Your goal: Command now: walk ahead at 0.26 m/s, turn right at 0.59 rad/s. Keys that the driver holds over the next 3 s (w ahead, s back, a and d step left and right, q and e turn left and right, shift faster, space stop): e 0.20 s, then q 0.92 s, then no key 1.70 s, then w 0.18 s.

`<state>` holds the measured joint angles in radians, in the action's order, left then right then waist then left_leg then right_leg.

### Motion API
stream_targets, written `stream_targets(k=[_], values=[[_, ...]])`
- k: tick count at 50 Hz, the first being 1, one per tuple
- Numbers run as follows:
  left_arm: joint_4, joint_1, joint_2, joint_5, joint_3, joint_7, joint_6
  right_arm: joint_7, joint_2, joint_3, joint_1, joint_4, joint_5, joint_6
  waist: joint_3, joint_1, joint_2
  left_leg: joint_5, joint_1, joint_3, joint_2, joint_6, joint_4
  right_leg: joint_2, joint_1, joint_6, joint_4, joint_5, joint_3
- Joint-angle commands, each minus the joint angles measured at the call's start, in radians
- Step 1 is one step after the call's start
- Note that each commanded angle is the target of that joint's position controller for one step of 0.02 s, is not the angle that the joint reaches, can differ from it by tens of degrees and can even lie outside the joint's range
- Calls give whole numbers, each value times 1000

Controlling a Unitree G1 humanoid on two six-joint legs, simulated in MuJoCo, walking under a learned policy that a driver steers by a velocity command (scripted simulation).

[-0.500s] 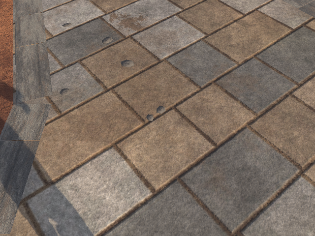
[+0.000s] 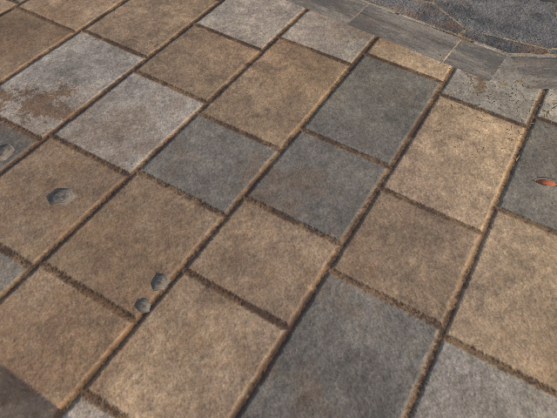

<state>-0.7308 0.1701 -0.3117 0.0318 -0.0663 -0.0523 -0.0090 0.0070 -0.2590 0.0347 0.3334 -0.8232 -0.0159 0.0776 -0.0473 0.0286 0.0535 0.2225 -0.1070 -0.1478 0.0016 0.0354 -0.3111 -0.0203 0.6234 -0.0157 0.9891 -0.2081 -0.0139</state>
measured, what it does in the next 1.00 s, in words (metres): walks ahead: right foot, then left foot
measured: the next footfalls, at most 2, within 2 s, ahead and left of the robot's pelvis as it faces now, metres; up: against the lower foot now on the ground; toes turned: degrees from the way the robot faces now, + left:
right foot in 0.18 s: +0.22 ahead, -0.10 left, +0.00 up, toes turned -8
left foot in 0.66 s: +0.14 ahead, +0.09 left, +0.00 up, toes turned +0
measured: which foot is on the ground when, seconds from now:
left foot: down 0.00-0.18, up 0.20-0.64, down 0.66-1.00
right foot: up 0.00-0.16, down 0.18-0.66, up 0.68-1.00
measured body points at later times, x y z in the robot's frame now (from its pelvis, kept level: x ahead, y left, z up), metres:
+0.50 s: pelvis +0.12 -0.02 -0.01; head +0.14 -0.04 +0.44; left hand +0.27 +0.20 -0.13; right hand +0.16 -0.28 -0.15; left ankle +0.14 +0.12 -0.71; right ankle +0.18 -0.09 -0.75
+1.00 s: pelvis +0.12 +0.00 +0.00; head +0.15 +0.01 +0.44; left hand +0.20 +0.29 -0.12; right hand +0.24 -0.28 -0.12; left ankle +0.10 +0.09 -0.75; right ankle +0.14 -0.13 -0.71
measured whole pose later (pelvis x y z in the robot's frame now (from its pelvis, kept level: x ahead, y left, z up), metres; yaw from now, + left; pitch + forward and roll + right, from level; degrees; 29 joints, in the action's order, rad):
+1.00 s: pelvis +0.12 +0.00 +0.00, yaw +11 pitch +1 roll -1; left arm -0.77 0.15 -0.28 0.01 -0.05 0.03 -0.05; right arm 0.01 -0.29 0.08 0.26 -0.78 -0.01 -0.05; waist -0.06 0.03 0.00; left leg 0.23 -0.23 0.16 -0.10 0.06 -0.45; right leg 0.03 0.40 0.04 0.81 -0.41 -0.05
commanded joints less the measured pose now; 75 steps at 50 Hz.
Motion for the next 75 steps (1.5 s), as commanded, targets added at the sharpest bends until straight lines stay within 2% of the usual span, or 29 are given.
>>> stream_targets(k=[1, 6, 8, 9, 10, 11, 12, 13, 15, 19, 25, 31, 32, 33, 34, 35, 37, 40, 48, 54, 55, 56, 57, 58, 60, 63, 72, 74, 75], values=[[77, -28, 15, -5, 18, -16, 8, 4, -120, 26, -57, 60, 5, 6, 29, -27, -187, -685, -17, 4, 203, 92, 47, -1, -79, 1, -187, 127, 58], [97, -35, -21, 14, 8, -15, 9, 18, -168, 47, -27, 44, 14, -18, 65, -25, -180, -781, 62, -23, 243, 63, -125, 43, -208, -60, -368, 63, 107], [57, 108, -45, 29, -8, 1, 27, 23, -178, 51, -37, 48, 20, -36, 147, -89, -120, -730, 48, -48, 216, 37, -402, 95, -372, -105, -493, 100, 107], [41, 193, -108, 37, -28, 19, 40, 20, -170, 49, 6, 58, 14, -39, 220, -125, -5, -429, -100, -59, 169, -10, -655, -7, -562, -149, -543, 383, -31], [68, 163, -241, 17, -58, 34, 35, 10, -56, 24, 98, 109, 8, -50, 303, -34, 207, 461, -442, -53, -7, -67, -995, -333, -817, -306, -458, 988, -444], [74, 237, -211, -49, -59, 37, 23, 15, -108, 31, 96, 87, -21, -75, 434, -98, 49, 453, -431, 153, 7, -65, -1068, -374, -815, -375, -474, 1086, -501], [86, 159, -156, -44, -44, 53, 10, 18, -96, 25, 74, 87, 0, -87, 373, -80, 56, 378, -478, 160, 24, -68, -1094, -367, -747, -399, -538, 849, -434], [91, 77, -65, -39, -16, 63, 4, 21, -94, 18, 11, 82, -3, -87, 243, -66, 4, 301, -476, 161, 60, -68, -1013, -306, -596, -352, -607, 648, -356], [73, 3, 13, -27, 20, 73, 7, 16, -93, 18, 1, 63, -14, -104, 140, -12, 19, 218, -352, 162, 78, -66, -861, -200, -416, -255, -670, 567, -219], [22, 4, 5, 3, 32, 68, 37, 2, -46, 8, 58, 3, 5, -132, 148, 10, 10, 175, -168, 167, 34, -51, -632, -167, -327, -195, -711, 481, -91], [-4, 15, -59, -4, 8, 79, 7, -3, -75, 24, -56, 30, -1, -142, 82, -34, 51, 208, -229, 137, 10, -33, -514, -215, -359, -210, -746, 8, -138], [-25, 2, -70, -15, -9, 99, -13, -5, -36, 21, 3, 25, 4, -122, 88, -3, 30, 162, -122, 84, -19, 14, -266, -232, -376, -183, -650, 61, -92], [-33, 11, -74, -16, -14, 101, -15, -6, -50, 23, 15, 26, 1, -116, 69, 7, 6, 86, -77, 122, -11, 35, -138, -215, -336, -137, -602, 62, -59], [-29, 29, -49, -16, -12, 99, -19, -5, -107, 33, 19, 36, -13, -106, 55, -4, -120, 92, -53, 317, 102, 71, 27, -148, -268, -70, -453, -15, 15], [22, -4, 9, -27, 2, 100, -17, -2, -239, 69, -2, 58, -7, -104, -15, -18, -329, -146, -59, 667, 340, 178, 77, 55, -63, 13, -298, -244, 135], [28, -81, -14, -10, -1, 103, -24, 5, -230, 74, 48, 40, -17, -105, -36, 36, -255, -299, -95, 662, 370, 255, 74, 61, -45, 18, -88, -341, 38], [2, -25, -18, -21, -7, 88, -29, 15, -173, 64, -46, 53, 0, -109, -14, -40, -134, -316, -93, 500, 243, 219, 34, 42, -57, 24, 19, -229, -24], [-15, 9, -44, -5, -15, 77, -26, 9, -141, 60, -89, 81, 12, -110, 63, -43, -148, -485, 10, 431, 166, 192, -22, 49, -52, 46, 61, -174, -12], [41, -69, -38, -26, 3, 85, -22, 7, -195, 87, -11, 74, 2, -118, 86, 27, -186, -495, 69, 543, 167, 205, -82, 53, -104, 56, -176, -211, -24], [37, 46, -46, -32, 8, 97, 1, -7, -209, 93, -146, 108, 11, -127, 94, -52, -189, -413, -84, 621, 96, 113, -136, 88, -398, 19, -526, -97, -26], [28, 84, -66, -22, 3, 105, 10, -5, -187, 87, -169, 118, 19, -125, 95, -72, -155, -266, -167, 599, 49, 61, -178, 37, -511, 8, -662, -9, -62], [38, 86, -147, -6, -11, 115, 14, -5, -112, 69, -115, 126, 18, -120, 115, -39, 45, 51, -280, 465, -53, 3, -355, -198, -610, -43, -760, -38, -281], [60, 28, -230, -7, -25, 108, 5, 5, -116, 71, -67, 130, 7, -121, 96, -14, 208, 393, -407, 278, -199, -27, -519, -383, -556, -180, -760, 175, -503], [57, 54, -173, -7, -17, 100, 0, 8, -182, 84, -69, 110, -17, -125, 94, -27, 106, 393, -387, 288, -121, -32, -698, -394, -504, -246, -733, 236, -479], [69, -37, -73, -13, 13, 91, 1, -6, -171, 88, -68, 76, -7, -133, 30, 13, 32, 270, -353, 296, -101, -43, -785, -252, -425, -200, -718, 250, -277], [52, -17, -70, -10, 14, 92, 10, -26, -139, 73, -71, 64, 0, -142, 50, -5, 98, 208, -354, 266, -114, -73, -766, -169, -488, -174, -684, 389, -153], [-29, 50, -108, -10, 5, 69, 0, -4, -82, 23, -112, 31, 14, -142, 72, -29, 120, 116, -78, 142, -69, -39, -151, -174, -490, -175, -596, 422, -150], [-43, 71, -85, -16, 11, 67, 3, 8, -113, 20, -99, 17, -4, -118, 90, -19, 34, -116, 111, 249, 16, -9, 55, -151, -377, -83, -555, 317, -137], [-19, 86, -34, -22, 26, 61, 10, 16, -185, 26, -103, 25, -19, -103, 127, -47, -139, -223, 173, 460, 199, 41, 65, -75, -289, -31, -464, 119, -61]])
Over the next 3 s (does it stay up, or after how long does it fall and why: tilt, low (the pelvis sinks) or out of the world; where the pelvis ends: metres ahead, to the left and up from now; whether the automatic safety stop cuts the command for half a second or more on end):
stays up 0.13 -0.01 -0.01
